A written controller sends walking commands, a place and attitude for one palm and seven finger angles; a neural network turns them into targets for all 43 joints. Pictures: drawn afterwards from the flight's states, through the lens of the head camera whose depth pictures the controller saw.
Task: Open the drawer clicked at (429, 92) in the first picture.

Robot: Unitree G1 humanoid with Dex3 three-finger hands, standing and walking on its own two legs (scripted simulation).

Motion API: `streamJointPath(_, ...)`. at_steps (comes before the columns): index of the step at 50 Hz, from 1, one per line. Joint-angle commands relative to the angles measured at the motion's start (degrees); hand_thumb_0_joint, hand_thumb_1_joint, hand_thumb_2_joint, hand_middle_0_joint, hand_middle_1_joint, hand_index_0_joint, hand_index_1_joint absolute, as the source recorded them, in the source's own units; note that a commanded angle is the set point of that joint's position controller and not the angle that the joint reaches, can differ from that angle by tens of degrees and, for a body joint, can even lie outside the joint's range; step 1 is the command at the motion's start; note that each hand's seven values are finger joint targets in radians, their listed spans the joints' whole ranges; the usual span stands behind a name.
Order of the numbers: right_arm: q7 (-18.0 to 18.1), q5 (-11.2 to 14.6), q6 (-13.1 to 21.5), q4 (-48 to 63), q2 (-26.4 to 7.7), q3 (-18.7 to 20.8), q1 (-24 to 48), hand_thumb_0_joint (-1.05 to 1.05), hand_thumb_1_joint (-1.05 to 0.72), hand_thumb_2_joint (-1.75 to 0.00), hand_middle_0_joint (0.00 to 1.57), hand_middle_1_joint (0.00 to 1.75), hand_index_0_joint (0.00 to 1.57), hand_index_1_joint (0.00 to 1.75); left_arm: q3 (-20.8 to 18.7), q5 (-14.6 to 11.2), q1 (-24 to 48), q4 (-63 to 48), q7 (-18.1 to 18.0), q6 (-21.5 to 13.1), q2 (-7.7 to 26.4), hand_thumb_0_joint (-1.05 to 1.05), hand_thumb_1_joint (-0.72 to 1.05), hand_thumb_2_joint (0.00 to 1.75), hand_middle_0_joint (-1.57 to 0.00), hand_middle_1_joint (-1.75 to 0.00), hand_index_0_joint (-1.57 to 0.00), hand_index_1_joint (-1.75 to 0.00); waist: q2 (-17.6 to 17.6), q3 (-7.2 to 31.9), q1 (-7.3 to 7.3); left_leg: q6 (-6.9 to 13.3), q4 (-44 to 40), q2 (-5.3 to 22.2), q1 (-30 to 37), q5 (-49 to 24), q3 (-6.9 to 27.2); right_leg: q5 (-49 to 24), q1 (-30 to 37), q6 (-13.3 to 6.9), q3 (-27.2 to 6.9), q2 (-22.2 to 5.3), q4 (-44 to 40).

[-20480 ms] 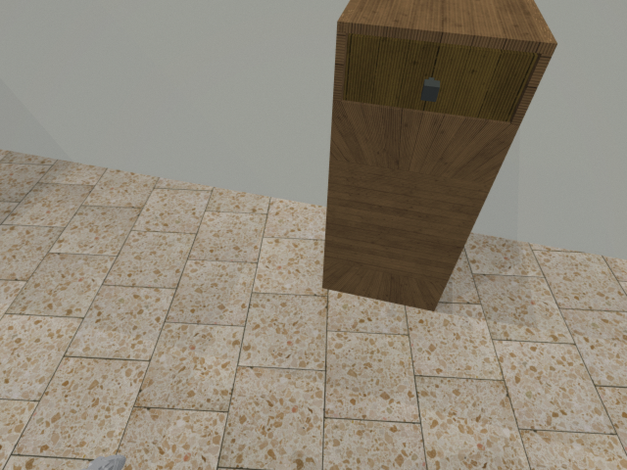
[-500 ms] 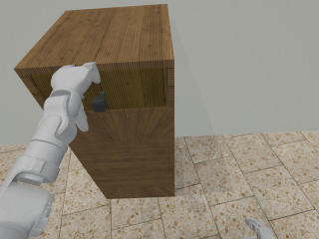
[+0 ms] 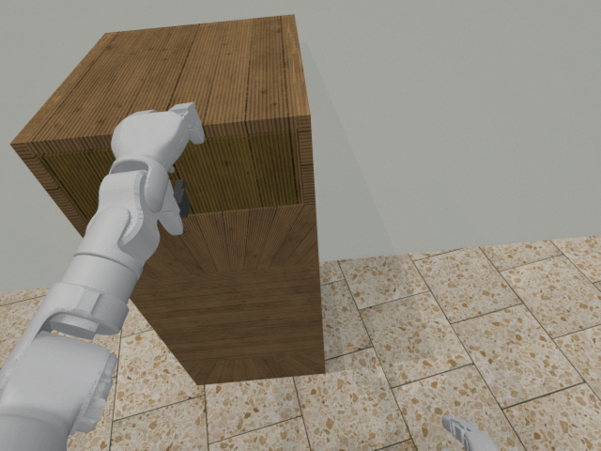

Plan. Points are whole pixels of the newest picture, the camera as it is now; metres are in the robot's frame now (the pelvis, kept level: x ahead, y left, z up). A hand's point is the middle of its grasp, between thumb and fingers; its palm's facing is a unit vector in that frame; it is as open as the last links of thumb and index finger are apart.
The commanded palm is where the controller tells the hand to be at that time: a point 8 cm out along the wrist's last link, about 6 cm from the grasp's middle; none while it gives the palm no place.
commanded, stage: re-aim the fingers above the handle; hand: left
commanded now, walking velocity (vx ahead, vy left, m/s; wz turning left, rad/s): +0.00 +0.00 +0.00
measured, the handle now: (177, 196) +0.47 +0.22 +0.10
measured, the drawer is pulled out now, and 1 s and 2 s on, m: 0.00 0.00 0.00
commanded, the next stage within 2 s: lower the fingers behind the handle in 0.08 s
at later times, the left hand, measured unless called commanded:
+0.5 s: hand (167, 191) +0.43 +0.21 +0.15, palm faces +0.07 -0.05 -1.00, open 13.8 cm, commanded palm +0.40 +0.22 +0.20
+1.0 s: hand (164, 216) +0.42 +0.22 +0.11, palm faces +0.02 -0.06 -1.00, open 13.9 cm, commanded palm +0.40 +0.23 +0.17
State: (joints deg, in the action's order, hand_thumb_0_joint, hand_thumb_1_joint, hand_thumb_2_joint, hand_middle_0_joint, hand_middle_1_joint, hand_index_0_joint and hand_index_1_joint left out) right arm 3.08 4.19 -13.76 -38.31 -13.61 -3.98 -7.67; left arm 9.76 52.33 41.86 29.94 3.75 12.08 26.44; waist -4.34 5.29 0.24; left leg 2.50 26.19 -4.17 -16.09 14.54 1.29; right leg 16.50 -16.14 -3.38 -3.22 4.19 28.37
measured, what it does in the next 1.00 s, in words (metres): stands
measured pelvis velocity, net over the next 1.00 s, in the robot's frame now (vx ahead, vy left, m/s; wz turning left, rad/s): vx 0.00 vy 0.01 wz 0.03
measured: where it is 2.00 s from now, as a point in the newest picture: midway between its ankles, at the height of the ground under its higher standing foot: outside the picture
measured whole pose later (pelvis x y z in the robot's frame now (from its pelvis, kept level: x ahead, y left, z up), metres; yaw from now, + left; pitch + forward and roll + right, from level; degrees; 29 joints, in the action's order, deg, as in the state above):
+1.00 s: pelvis +0.00 +0.01 -0.01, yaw +2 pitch +7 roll +0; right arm 3.9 3.4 -10.7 -37.7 -16.1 1.0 -11.5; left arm 9.8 53.8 35.0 31.1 -2.0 4.9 26.3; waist -2.9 5.3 -0.3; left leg 2.9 31.9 -4.5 -21.9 17.2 2.7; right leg 18.5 -20.5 -3.3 -1.4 4.1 31.7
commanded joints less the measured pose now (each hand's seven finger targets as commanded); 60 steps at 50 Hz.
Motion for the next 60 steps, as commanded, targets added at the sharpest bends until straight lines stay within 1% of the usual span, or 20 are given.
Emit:
streamJointPath(1, 1.45, -0.47, 2.46, 8.95, -8.55, 3.42, 6.62, 0.0, -0.9, -0.9, 0.2, 0.3, 0.2, 0.3, -11.08, 2.13, 17.1, -2.66, 0.31, 3.02, 22.17, 0.0, -0.5, 0.3, -0.3, -1.2, -0.3, -1.2, 9.42, 13.05, -3.06, 0.09, -1.65, 1.82, -1.66, -13.38, -1.68, -17.6, 13.21, 2.09, -0.28, -4.71, -3.21)
streamJointPath(4, 1.77, -0.4, 3.52, 9.81, -8.91, 4.04, 5.35, 0.0, -0.9, -0.9, 0.2, 0.3, 0.2, 0.3, -10.47, 1.8, 19.49, -7.19, 1.62, 0.27, 22.08, 0.0, -0.5, 0.3, -0.3, -1.2, -0.3, -1.2, 6.74, 14.45, -1.76, 0.77, -0.61, 1.44, -0.2, -13.68, -1.31, -19.42, 12.19, 1.95, -0.41, -4.61, -3.04)
streamJointPath(7, 1.68, -0.45, 5.19, 11.37, -8.14, 5.29, 4.86, 0.0, -0.9, -0.9, 0.2, 0.3, 0.2, 0.3, -5.09, 0.25, 25.02, -20.27, 2.63, -4.68, 15.96, 0.0, -0.5, 0.3, -0.3, -1.2, -0.3, -1.2, 1.6, 19.89, 0.17, 1.61, 1.43, 0.77, 5.97, -17.71, -0.45, -22.97, 10.52, 1.59, -0.21, -4.13, -2.26)
streamJointPath(8, 1.69, -0.48, 5.7, 11.35, -7.79, 5.64, 4.3, 0.0, -0.9, -0.9, 0.2, 0.3, 0.2, 0.3, -2.83, -0.41, 25.91, -22.97, 2.59, -6.11, 13.44, 0.0, -0.5, 0.3, -0.3, -1.2, -0.3, -1.2, -0.5, 19.58, 1.1, 1.79, 2.17, 0.66, 8.42, -18.7, -0.11, -22.66, 8.17, 1.41, 0.11, -3.77, -2.29)
streamJointPath(9, 1.83, -0.61, 6.18, 10.68, -7.88, 5.95, 3.44, 0.0, -0.9, -0.9, 0.2, 0.3, 0.2, 0.3, -3.37, -0.81, 26.6, -24.31, 2.21, -7.32, 13.93, 0.0, -0.5, 0.3, -0.3, -1.2, -0.3, -1.2, -1.51, 20.09, 1.52, 1.78, 2.77, 0.77, 10.16, -19.58, 0.34, -21.88, 6.45, 1.3, 0.21, -3.49, -2.24)
streamJointPath(11, 2.0, -0.5, 6.59, 9.32, -7.95, 6.04, 1.85, 0.0, -0.9, -0.9, 0.2, 0.3, 0.2, 0.3, -1.85, -1.75, 26.4, -21.56, 1.66, -8.48, 11.87, 0.0, -0.5, 0.3, -0.3, -1.2, -0.3, -1.2, -0.07, 16.45, 2.52, 1.59, 2.95, 0.66, 9.46, -17.41, 0.8, -18.49, 3.13, 1.17, 0.59, -3.14, -3.22)
streamJointPath(13, 2.16, -0.16, 6.95, 7.72, -8.34, 6.06, 1.43, 0.0, -0.9, -0.9, 0.2, 0.3, 0.2, 0.3, -3.26, -2.26, 26.21, -17.24, 0.2, -9.07, 12.63, 0.0, -0.5, 0.3, -0.3, -1.2, -0.3, -1.2, 1.61, 12.58, 2.48, 1.11, 2.23, 0.94, 7.54, -13.78, 0.91, -14.62, 0.21, 1.17, 1.22, -2.88, -3.71)
streamJointPath(18, 1.5, -0.22, 6.76, 6.09, -8.53, 5.52, 1.79, 0.0, -0.9, -0.9, 0.2, 0.3, 0.2, 0.3, -7.85, -1.1, 26.34, -9.28, -4.85, -7.2, 16.0, 0.0, -0.5, 0.3, -0.3, -1.2, -0.3, -1.2, 3.07, 13.59, -0.06, 0.11, 1.35, 0.84, 3.43, -13.25, 0.66, -12.86, 2.42, 0.61, 1.9, -2.96, -2.66)
streamJointPath(22, 0.7, -0.74, 6.06, 6.62, -8.24, 5.17, 2.26, 0.0, -0.9, -0.9, 0.2, 0.3, 0.2, 0.3, -8.01, 1.27, 25.73, -6.02, -7.36, -4.18, 15.84, 0.0, -0.5, 0.3, -0.3, -1.2, -0.3, -1.2, 3.03, 18.29, -1.65, -0.19, 1.49, 1.14, 2.84, -16.98, 0.35, -16.11, 5.79, 0.4, 1.89, -3.12, -1.02)
streamJointPath(26, 0.47, -0.99, 4.82, 7.51, -8.79, 5.18, 2.21, 0.0, -0.9, -0.9, 0.2, 0.3, 0.2, 0.3, -7.81, 2.29, 20.46, -2.09, -6.22, -1.07, 15.22, 0.0, -0.5, 0.3, -0.3, -1.2, -0.3, -1.2, 7.66, 19.66, -1.76, 0.01, 1.7, 1.46, 0.98, -19.01, -0.01, -20.62, 9.02, 0.83, 1.59, -3.34, -0.33)
streamJointPath(29, 0.58, -0.71, 4.14, 7.89, -8.58, 4.97, 2.55, 0.0, -0.9, -0.9, 0.2, 0.3, 0.2, 0.3, -5.37, 2.16, 19.19, -1.65, -4.68, 0.35, 12.53, 0.0, -0.5, 0.3, -0.3, -1.2, -0.3, -1.2, 9.58, 15.6, -0.99, 0.41, 1.71, 1.61, 0.17, -16.85, -0.68, -20.32, 6.85, 1.42, 1.5, -3.51, -0.95)
streamJointPath(37, 0.82, -0.81, 3.53, 9.29, -8.67, 5.06, 2.36, 0.0, -0.9, -0.9, 0.2, 0.3, 0.2, 0.3, -5.92, 1.74, 17.14, -5.98, -2.62, -0.84, 13.07, 0.0, -0.5, 0.3, -0.3, -1.2, -0.3, -1.2, 8.39, 14.87, -0.84, 0.79, 2.3, 1.37, 0.13, -16.35, -0.54, -20.67, 7.04, 1.21, 0.98, -3.57, -0.69)
streamJointPath(42, 1.76, -1.05, 5.13, 8.93, -7.9, 6.11, 0.73, 0.0, -0.9, -0.9, 0.2, 0.3, 0.2, 0.3, -6.53, 2.15, 24.7, -14.0, -4.74, -8.08, 14.17, 0.0, -0.5, 0.3, -0.3, -1.2, -0.3, -1.2, 1.95, 18.48, 0.38, 1.09, 3.73, 1.19, 3.9, -16.85, 0.36, -18.2, 3.74, 0.68, 0.77, -2.92, 0.0)
streamJointPath(44, 1.56, -1.31, 5.33, 7.75, -7.74, 6.48, -0.43, 0.0, -0.9, -0.9, 0.2, 0.3, 0.2, 0.3, -7.73, 2.97, 21.55, -11.15, -6.78, -8.36, 14.32, 0.0, -0.5, 0.3, -0.3, -1.2, -0.3, -1.2, 0.51, 18.75, -0.25, 0.81, 4.48, 1.24, 4.46, -18.53, 0.23, -18.48, 2.47, 0.37, 1.02, -2.56, 0.51)
streamJointPath(45, 1.38, -1.27, 5.36, 7.66, -7.6, 6.53, -0.37, 0.0, -0.9, -0.9, 0.2, 0.3, 0.2, 0.3, -6.11, 2.82, 20.49, -10.66, -7.28, -8.15, 12.1, 0.0, -0.5, 0.3, -0.3, -1.2, -0.3, -1.2, 0.0, 18.25, -0.14, 0.51, 4.53, 1.27, 4.44, -18.68, 0.12, -18.14, 1.61, 0.36, 1.37, -2.5, 0.62)
streamJointPath(46, 1.11, -1.21, 5.28, 7.41, -7.92, 6.78, -0.79, 0.0, -0.9, -0.9, 0.2, 0.3, 0.2, 0.3, -7.46, 2.52, 20.0, -10.87, -7.9, -8.0, 13.2, 0.0, -0.5, 0.3, -0.3, -1.2, -0.3, -1.2, 0.48, 19.22, -0.34, 0.21, 4.48, 1.42, 4.66, -19.64, 0.36, -17.99, 2.06, 0.15, 1.6, -2.34, 0.82)
streamJointPath(48, 0.86, -1.1, 5.41, 7.36, -7.73, 6.79, -0.49, 0.0, -0.9, -0.9, 0.2, 0.3, 0.2, 0.3, -5.18, 1.65, 18.73, -9.78, -8.89, -6.95, 9.86, 0.0, -0.5, 0.3, -0.3, -1.2, -0.3, -1.2, 1.35, 18.37, -0.12, 0.25, 4.71, 1.53, 4.45, -19.89, 0.13, -18.59, 1.25, 0.31, 1.85, -2.33, 0.95)
streamJointPath(50, 0.75, -0.91, 5.16, 6.93, -8.3, 6.72, -0.38, 0.0, -0.9, -0.9, 0.2, 0.3, 0.2, 0.3, -5.3, 1.87, 19.17, -7.34, -9.35, -5.49, 10.28, 0.0, -0.5, 0.3, -0.3, -1.2, -0.3, -1.2, 2.81, 17.03, 0.22, 0.05, 4.51, 1.68, 3.13, -18.96, 0.12, -18.02, 0.49, 0.39, 2.09, -2.27, 1.0)
streamJointPath(56, 0.1, -1.45, 4.76, 7.75, -8.37, 7.35, -0.39, 0.0, -0.9, -0.9, 0.2, 0.3, 0.2, 0.3, -4.77, 2.61, 16.51, -10.95, -9.91, -4.36, 8.94, 0.0, -0.5, 0.3, -0.3, -1.2, -0.3, -1.2, 3.89, 22.85, -0.48, -0.07, 5.97, 1.77, 5.63, -26.88, 0.71, -23.84, 3.35, 0.39, 1.89, -2.19, 2.51)
streamJointPath(60, -0.04, -1.28, 4.19, 7.44, -8.26, 6.88, 0.13, 0.0, -0.9, -0.9, 0.2, 0.3, 0.2, 0.3, -4.55, 2.69, 14.66, -8.92, -9.77, -3.38, 8.19, 0.0, -0.5, 0.3, -0.3, -1.2, -0.3, -1.2, 5.79, 18.07, -0.1, -0.03, 5.58, 1.86, 3.25, -24.1, 0.31, -23.32, 1.59, 0.63, 2.15, -2.19, 2.28)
